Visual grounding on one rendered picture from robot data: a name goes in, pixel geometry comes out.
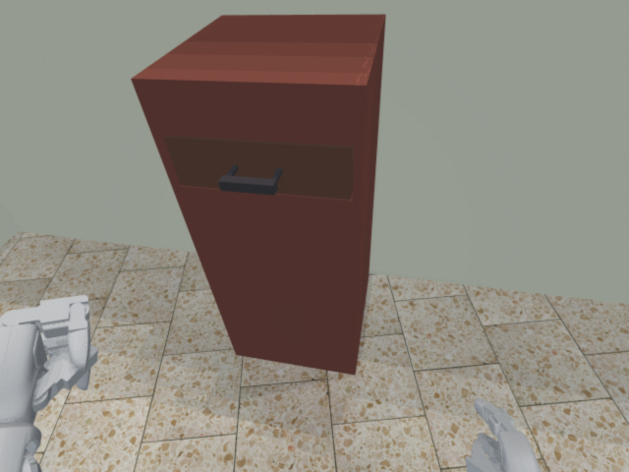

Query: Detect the robot left forearm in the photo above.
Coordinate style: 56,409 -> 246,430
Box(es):
0,423 -> 42,472

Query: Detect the handle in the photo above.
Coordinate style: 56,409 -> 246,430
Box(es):
218,165 -> 282,196

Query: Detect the drawer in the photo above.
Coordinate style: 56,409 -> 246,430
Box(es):
164,136 -> 354,200

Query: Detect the robot left hand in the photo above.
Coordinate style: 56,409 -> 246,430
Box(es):
0,295 -> 97,424

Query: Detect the cabinet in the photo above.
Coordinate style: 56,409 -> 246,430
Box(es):
131,15 -> 386,375

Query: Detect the robot right hand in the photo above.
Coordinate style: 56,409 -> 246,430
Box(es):
466,398 -> 541,472

